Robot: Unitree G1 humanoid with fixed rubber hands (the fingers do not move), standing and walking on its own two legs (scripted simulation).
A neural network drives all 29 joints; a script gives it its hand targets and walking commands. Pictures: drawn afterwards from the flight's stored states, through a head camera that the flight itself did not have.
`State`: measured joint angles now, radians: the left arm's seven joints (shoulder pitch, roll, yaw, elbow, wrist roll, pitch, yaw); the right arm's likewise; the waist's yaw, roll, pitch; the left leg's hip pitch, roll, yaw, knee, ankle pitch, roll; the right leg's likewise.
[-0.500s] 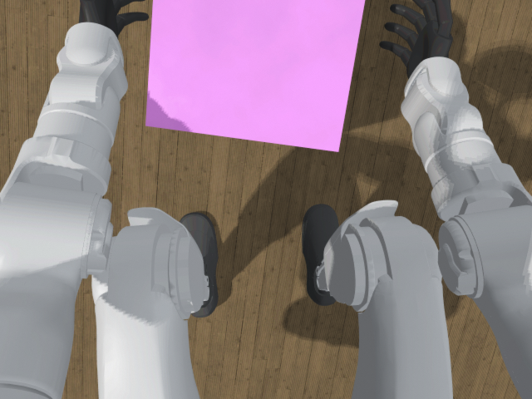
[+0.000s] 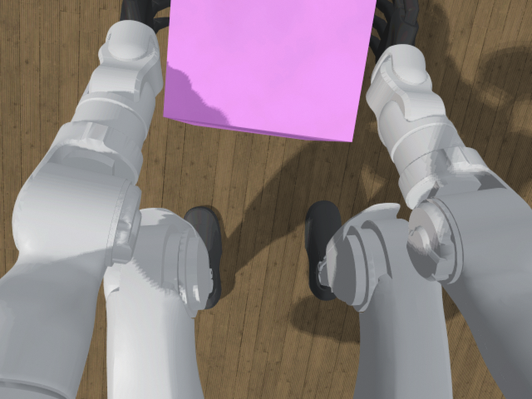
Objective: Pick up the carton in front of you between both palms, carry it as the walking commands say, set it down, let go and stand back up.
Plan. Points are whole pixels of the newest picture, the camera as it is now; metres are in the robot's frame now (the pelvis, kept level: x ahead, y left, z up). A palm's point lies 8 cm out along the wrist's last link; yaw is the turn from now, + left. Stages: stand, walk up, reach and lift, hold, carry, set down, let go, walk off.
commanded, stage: reach and lift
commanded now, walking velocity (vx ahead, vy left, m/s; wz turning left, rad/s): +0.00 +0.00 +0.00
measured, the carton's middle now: (263, 60) +0.51 +0.02 -0.25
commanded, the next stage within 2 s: none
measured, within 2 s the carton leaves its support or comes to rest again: leaves its support in 0.20 s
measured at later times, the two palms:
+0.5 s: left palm (65, 6) +0.49 +0.18 -0.04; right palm (452, 32) +0.49 -0.12 -0.03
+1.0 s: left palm out of the picture +0.45 +0.19 +0.12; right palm out of the picture +0.47 -0.11 +0.12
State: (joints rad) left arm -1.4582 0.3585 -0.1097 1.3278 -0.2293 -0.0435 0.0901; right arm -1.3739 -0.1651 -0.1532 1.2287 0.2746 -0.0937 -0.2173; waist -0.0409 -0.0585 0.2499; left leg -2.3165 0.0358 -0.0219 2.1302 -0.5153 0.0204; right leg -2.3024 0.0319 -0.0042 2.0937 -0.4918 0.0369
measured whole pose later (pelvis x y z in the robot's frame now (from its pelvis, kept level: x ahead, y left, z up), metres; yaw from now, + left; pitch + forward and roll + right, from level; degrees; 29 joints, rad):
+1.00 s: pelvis +0.04 -0.01 +0.17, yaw +6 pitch +39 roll -1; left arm -0.77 0.01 0.30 0.68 0.14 0.30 0.05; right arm -0.72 0.11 -0.44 0.55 -0.13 0.30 -0.10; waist -0.02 0.00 -0.24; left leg -1.76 -0.04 -0.04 1.58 -0.48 -0.01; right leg -1.74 0.07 0.06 1.58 -0.52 0.04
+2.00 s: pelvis +0.10 -0.01 +0.39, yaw +7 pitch -2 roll +0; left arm -0.31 -0.17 0.30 0.39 0.29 0.62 0.01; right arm -0.34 0.17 -0.34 0.41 -0.29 0.57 0.00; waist 0.00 0.01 -0.02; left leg -0.21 -0.02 -0.05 0.45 -0.20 -0.01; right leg -0.20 0.03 0.09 0.47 -0.23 0.00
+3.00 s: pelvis +0.12 +0.00 +0.40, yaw +7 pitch -5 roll +0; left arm -0.21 -0.14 0.17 0.20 0.26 0.72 0.02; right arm -0.25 0.15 -0.21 0.22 -0.26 0.68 0.01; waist 0.00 0.00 0.04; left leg -0.07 -0.01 -0.06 0.33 -0.17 -0.01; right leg -0.05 0.03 0.09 0.34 -0.19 0.00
